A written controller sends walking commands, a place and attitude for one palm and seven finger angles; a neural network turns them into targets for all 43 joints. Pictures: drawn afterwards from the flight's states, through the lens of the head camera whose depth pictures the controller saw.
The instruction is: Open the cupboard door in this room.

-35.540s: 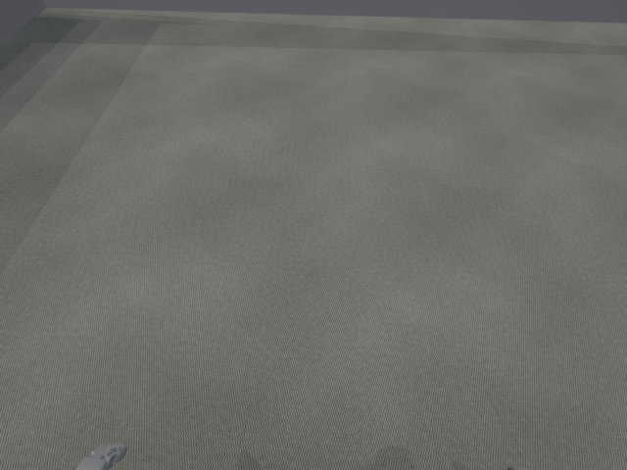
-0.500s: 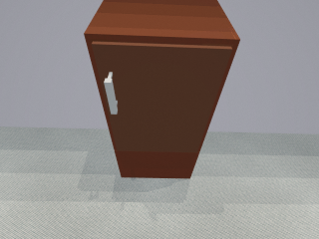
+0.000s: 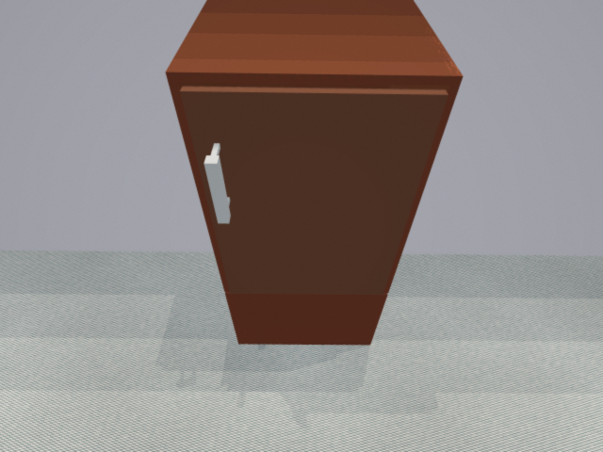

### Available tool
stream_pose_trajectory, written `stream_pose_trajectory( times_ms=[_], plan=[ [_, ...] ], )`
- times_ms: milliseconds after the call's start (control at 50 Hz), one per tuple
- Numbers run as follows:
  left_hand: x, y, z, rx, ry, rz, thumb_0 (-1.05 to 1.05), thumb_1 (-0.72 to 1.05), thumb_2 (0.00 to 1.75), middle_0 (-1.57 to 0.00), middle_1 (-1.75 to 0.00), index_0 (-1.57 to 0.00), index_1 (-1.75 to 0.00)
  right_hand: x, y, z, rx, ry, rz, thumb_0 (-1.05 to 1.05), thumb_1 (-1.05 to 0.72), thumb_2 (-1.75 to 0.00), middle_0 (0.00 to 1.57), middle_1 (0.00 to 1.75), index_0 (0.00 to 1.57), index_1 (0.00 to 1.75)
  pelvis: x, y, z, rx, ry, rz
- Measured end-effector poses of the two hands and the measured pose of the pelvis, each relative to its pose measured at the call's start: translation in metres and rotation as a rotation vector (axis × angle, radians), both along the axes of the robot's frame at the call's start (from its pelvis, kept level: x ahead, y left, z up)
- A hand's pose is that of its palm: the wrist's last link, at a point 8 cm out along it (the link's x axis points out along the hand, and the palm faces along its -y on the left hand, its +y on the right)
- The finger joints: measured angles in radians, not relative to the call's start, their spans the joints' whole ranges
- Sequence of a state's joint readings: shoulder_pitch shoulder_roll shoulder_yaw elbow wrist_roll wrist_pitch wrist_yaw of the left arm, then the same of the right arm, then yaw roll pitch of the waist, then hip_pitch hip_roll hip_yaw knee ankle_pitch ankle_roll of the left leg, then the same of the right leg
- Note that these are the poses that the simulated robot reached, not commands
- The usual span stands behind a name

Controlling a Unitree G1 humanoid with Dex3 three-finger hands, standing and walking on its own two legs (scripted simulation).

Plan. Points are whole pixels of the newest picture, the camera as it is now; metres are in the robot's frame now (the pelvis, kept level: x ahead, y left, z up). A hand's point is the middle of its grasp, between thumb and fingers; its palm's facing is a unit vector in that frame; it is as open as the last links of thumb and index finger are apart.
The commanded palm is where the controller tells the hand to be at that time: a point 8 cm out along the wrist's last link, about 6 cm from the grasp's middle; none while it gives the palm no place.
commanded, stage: look again from close up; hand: left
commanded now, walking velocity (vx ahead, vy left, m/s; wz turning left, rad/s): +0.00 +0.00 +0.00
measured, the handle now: (220, 184) +0.56 +0.18 +0.03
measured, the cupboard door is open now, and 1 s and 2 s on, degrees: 0 0 0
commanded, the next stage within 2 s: raise the hand with hooked fingers in 0.10 s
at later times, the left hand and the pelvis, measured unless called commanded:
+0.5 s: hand (190, 379) +0.21 +0.16 +0.01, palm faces +0.09 -1.00 -0.01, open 8.0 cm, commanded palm +0.12 +0.23 -0.05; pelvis -0.02 -0.02 -0.04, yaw +2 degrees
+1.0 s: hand (167, 388) +0.21 +0.19 -0.03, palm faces +0.00 -1.00 +0.01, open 10.9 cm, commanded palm +0.17 +0.26 -0.01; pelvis -0.02 -0.04 -0.06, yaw +2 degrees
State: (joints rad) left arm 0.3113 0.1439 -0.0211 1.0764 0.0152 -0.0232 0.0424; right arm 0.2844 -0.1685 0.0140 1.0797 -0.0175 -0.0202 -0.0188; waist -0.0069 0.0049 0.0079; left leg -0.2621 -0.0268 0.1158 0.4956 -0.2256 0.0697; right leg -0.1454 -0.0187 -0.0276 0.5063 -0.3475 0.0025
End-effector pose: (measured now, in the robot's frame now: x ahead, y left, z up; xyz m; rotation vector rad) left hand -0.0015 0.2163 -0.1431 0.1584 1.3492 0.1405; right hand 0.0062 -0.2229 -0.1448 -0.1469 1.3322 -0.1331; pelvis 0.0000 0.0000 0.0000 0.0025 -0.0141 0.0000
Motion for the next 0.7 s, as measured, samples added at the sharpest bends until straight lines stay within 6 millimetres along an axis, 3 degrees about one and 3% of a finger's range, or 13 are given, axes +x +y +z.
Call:
stream_pose_trajectory(
  times_ms=[220, 240, 300, 380, 420, 460, 520, 620, 660, 700],
  plan=[
    [0.007, -0.001, -0.003, -0.013, 0.012, -0.012, 0.00, 0.90, 0.90, -0.20, -0.30, -0.19, -0.29, 0.013, -0.007, 0.008, -0.027, 0.000, 0.009, 0.01, -0.91, -0.89, 0.20, 0.30, 0.20, 0.30, 0.003, -0.002, 0.002, -0.008, 0.008, -0.004],
    [0.015, 0.002, 0.002, -0.008, -0.030, 0.040, 0.01, 0.91, 0.90, -0.20, -0.30, -0.20, -0.30, 0.017, -0.008, 0.010, -0.031, -0.032, 0.001, 0.01, -0.91, -0.89, 0.20, 0.30, 0.20, 0.30, 0.003, -0.003, 0.001, -0.010, 0.012, 0.002],
    [0.073, 0.022, 0.056, 0.086, -0.432, 0.097, 0.03, 0.93, 0.89, -0.20, -0.31, -0.20, -0.30, 0.041, -0.014, 0.022, -0.061, -0.238, 0.018, 0.01, -0.91, -0.89, 0.20, 0.30, 0.20, 0.30, 0.002, -0.005, -0.001, 0.012, 0.022, 0.008],
    [0.148, 0.021, 0.133, 0.114, -0.920, 0.074, 0.03, 0.88, 0.88, -0.20, -0.34, -0.20, -0.33, 0.084, -0.023, 0.029, -0.056, -0.477, 0.057, 0.01, -0.91, -0.89, 0.20, 0.30, 0.20, 0.30, -0.006, -0.007, -0.009, 0.017, 0.038, 0.054],
    [0.173, 0.013, 0.156, 0.074, -1.111, 0.034, 0.02, 0.84, 0.86, -0.20, -0.36, -0.20, -0.35, 0.106, -0.028, 0.032, -0.058, -0.566, 0.080, 0.01, -0.91, -0.89, 0.21, 0.30, 0.20, 0.30, -0.011, -0.009, -0.016, 0.005, 0.072, 0.059],
    [0.185, 0.003, 0.162, -0.001, -1.262, -0.015, 0.02, 0.80, 0.85, -0.20, -0.38, -0.20, -0.37, 0.126, -0.034, 0.036, -0.067, -0.637, 0.103, 0.01, -0.91, -0.89, 0.21, 0.30, 0.20, 0.30, -0.016, -0.016, -0.026, 0.003, 0.119, 0.048],
    [0.179, -0.012, 0.141, -0.127, -1.359, -0.101, 0.01, 0.73, 0.82, -0.21, -0.42, -0.20, -0.41, 0.150, -0.045, 0.043, -0.087, -0.713, 0.150, 0.01, -0.91, -0.89, 0.21, 0.30, 0.20, 0.30, -0.023, -0.027, -0.043, 0.005, 0.167, 0.038],
    [0.133, -0.007, 0.078, -0.162, -1.181, -0.060, 0.01, 0.61, 0.78, -0.22, -0.49, -0.22, -0.48, 0.179, -0.060, 0.045, -0.133, -0.776, 0.221, 0.01, -0.91, -0.89, 0.21, 0.30, 0.20, 0.30, -0.029, -0.042, -0.068, -0.008, 0.206, 0.047],
    [0.114, 0.004, 0.072, -0.100, -1.154, -0.003, 0.01, 0.56, 0.76, -0.23, -0.52, -0.22, -0.51, 0.185, -0.061, 0.042, -0.140, -0.782, 0.234, 0.01, -0.91, -0.90, 0.20, 0.30, 0.20, 0.30, -0.029, -0.045, -0.074, -0.020, 0.210, 0.054],
    [0.104, 0.015, 0.085, -0.016, -1.206, 0.024, 0.02, 0.51, 0.74, -0.23, -0.55, -0.23, -0.54, 0.188, -0.059, 0.035, -0.139, -0.776, 0.247, 0.01, -0.91, -0.90, 0.20, 0.30, 0.20, 0.30, -0.028, -0.048, -0.078, -0.034, 0.213, 0.063]
  ],
)
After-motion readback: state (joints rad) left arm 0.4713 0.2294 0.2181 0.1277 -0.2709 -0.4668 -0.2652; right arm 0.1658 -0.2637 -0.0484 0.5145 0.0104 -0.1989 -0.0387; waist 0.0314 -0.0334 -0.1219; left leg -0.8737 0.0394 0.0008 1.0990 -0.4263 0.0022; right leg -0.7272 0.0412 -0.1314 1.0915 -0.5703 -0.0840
